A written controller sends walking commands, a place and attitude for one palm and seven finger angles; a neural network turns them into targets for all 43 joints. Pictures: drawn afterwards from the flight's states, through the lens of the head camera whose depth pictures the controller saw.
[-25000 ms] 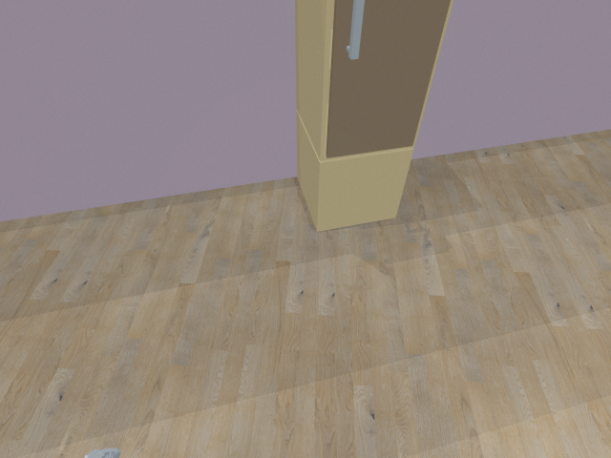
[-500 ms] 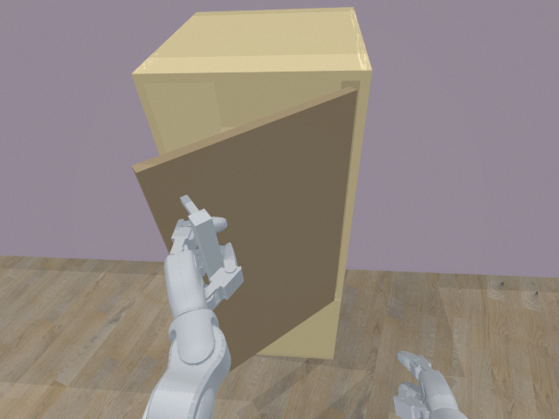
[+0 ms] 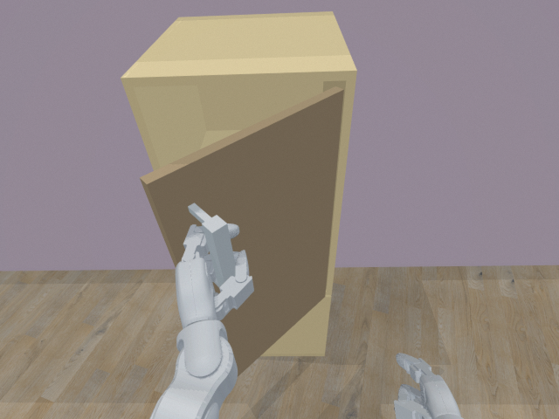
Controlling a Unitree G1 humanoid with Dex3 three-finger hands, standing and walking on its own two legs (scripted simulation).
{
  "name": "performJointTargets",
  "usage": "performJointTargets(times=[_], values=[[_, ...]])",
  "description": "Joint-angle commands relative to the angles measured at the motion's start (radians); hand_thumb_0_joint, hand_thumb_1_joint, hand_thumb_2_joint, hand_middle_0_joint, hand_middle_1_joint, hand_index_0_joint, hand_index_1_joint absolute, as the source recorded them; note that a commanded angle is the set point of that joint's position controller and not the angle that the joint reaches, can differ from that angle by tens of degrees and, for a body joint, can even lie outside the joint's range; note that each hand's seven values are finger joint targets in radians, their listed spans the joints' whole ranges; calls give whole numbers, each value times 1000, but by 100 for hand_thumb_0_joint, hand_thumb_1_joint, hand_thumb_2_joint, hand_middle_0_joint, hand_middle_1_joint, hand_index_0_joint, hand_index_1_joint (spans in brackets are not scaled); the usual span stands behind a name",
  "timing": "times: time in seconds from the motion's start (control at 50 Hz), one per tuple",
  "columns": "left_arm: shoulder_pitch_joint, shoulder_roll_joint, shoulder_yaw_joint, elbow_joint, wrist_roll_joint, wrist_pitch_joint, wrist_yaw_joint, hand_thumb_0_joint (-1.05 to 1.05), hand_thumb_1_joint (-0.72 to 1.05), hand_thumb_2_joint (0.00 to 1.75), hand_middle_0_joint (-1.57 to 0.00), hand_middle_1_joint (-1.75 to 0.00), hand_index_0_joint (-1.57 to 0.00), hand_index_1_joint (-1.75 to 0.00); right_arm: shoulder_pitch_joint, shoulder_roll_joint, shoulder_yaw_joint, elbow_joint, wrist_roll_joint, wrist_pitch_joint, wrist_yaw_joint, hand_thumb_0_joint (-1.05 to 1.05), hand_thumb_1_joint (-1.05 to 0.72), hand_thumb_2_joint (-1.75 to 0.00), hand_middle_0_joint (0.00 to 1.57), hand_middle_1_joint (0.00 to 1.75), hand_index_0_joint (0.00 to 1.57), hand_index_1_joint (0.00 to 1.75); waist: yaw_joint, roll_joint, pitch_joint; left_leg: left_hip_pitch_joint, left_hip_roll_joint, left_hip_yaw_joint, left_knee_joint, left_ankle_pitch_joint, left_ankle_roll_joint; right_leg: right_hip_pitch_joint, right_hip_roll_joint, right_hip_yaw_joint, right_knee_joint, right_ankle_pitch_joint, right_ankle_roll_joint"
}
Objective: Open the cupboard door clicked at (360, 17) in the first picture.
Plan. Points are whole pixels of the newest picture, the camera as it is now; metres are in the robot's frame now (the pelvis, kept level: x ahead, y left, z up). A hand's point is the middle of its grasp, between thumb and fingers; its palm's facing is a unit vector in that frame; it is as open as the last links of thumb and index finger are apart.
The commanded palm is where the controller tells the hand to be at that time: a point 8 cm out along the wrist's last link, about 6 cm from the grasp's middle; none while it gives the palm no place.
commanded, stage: open thumb and fingers to let go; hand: left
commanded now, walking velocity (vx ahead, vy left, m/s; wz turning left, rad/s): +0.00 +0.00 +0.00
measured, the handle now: (215, 255) +0.30 +0.11 +0.12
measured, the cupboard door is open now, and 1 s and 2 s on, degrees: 44 40 44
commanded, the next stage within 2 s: slide the hand sideways off the handle in 0.90 s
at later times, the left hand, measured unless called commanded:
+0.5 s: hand (230, 260) +0.29 +0.09 +0.12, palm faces +0.37 -0.93 -0.02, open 10.5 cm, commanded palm +0.24 +0.11 +0.12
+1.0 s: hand (233, 266) +0.28 +0.08 +0.12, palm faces +0.37 -0.93 -0.01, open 14.4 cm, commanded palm +0.23 +0.11 +0.12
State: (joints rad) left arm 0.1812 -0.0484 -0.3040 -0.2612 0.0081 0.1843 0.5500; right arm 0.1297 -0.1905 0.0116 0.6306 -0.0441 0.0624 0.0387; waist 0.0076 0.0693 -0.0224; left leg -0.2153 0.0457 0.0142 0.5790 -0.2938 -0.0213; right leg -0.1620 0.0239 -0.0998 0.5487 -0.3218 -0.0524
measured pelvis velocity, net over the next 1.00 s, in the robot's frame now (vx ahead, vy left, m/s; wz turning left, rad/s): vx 0.00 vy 0.01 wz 0.02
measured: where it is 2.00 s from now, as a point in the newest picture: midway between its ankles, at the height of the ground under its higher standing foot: outside the picture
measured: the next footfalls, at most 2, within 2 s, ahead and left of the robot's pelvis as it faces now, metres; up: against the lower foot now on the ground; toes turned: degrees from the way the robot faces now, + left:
none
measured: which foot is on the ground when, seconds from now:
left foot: down 0.00-1.00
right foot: down 0.00-1.00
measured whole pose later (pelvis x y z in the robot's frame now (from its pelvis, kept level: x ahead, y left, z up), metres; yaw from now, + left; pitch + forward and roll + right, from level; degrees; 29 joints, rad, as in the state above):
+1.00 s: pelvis +0.00 +0.01 +0.00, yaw +1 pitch -3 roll -1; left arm 0.04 -0.08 -0.28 -0.16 0.03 0.22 0.58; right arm 0.11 -0.18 0.02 0.65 -0.05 0.07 0.03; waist 0.04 0.06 -0.01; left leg -0.24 0.03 0.00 0.59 -0.29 -0.01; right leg -0.18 0.01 -0.12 0.55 -0.32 -0.04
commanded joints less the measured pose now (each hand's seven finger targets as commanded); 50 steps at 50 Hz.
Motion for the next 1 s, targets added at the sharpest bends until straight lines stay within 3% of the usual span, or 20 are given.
performJointTargets(times=[0.0,0.06,0.22,0.46,0.5,0.58,0.64,0.68,0.84,0.86,0.92,0.98], values=[[-312,-111,79,-176,33,-45,64,0,90,90,-40,-135,-40,-135,-242,-58,-7,-158,6,-39,-20,0,-90,-90,20,30,20,30,46,-144,-77,63,-55,-13,-19,171,43,-84,-58,83,-175,101,26],[-372,-129,80,-122,41,-31,79,0,90,90,-40,-135,-40,-135,-240,-53,-4,-150,3,-28,-27,0,-90,-90,20,30,20,30,49,-140,-101,75,-56,-16,-22,186,42,-79,-55,76,-163,116,22],[-413,-219,-9,-113,62,-12,68,0,34,66,-36,-129,-36,-129,-209,-55,-8,-153,6,-11,-10,0,-90,-90,20,30,20,30,32,-95,-174,93,-26,-38,-34,268,30,-58,-34,29,-67,233,6],[-464,-223,-18,-104,58,5,79,0,-50,30,-30,-120,-30,-120,-224,-53,-7,-148,11,-17,-6,0,-90,-90,20,30,20,30,26,-114,-174,69,-25,-48,-24,207,26,-85,-32,26,-69,150,6],[-465,-228,-25,-102,62,4,81,0,-50,30,-30,-120,-30,-120,-224,-54,-7,-145,10,-21,-5,0,-90,-90,20,30,20,30,28,-100,-173,71,-24,-49,-25,207,26,-87,-33,28,-70,148,5],[-468,-218,-12,-87,60,-2,83,0,-50,30,-27,-100,-27,-100,-218,-52,-9,-144,9,-30,-10,0,-90,-90,20,30,20,30,31,-136,-166,68,-29,-47,-24,201,29,-78,-37,35,-94,131,8],[-477,-222,-20,-108,63,-14,80,0,-50,30,-24,-85,-24,-85,-215,-50,-10,-146,8,-35,-10,0,-90,-90,20,30,20,30,27,-109,-177,81,-33,-40,-18,206,31,-78,-41,46,-100,136,9],[-441,-209,-6,-82,61,-17,75,0,-50,30,-22,-75,-22,-75,-214,-49,-11,-147,8,-38,-12,0,-90,-90,20,30,20,30,33,-136,-153,70,-34,-37,-21,192,33,-76,-45,51,-124,113,12],[-395,-200,-5,-130,67,-40,66,0,-50,30,-16,-35,-16,-35,-210,-48,-13,-155,4,-48,-14,0,-90,-90,20,30,20,30,35,-117,-148,83,-41,-27,-14,208,35,-70,-51,68,-138,135,13],[-402,-200,-4,-127,64,-39,66,0,-50,30,-15,-30,-15,-30,-205,-49,-12,-156,4,-50,-14,0,-90,-90,20,30,20,30,32,-148,-147,79,-42,-28,-15,206,37,-68,-52,67,-141,134,17],[-410,-175,19,-129,59,-42,65,0,-50,30,-15,-30,-15,-30,-216,-49,-10,-155,5,-48,-20,0,-90,-90,20,30,20,30,36,-138,-134,79,-46,-27,-17,193,37,-73,-54,73,-155,111,17],[-407,-187,8,-114,61,-39,64,0,-50,30,-15,-30,-15,-30,-218,-48,-9,-149,7,-44,-19,0,-90,-90,20,30,20,30,35,-127,-117,80,-44,-33,-19,190,36,-81,-53,67,-153,105,15]])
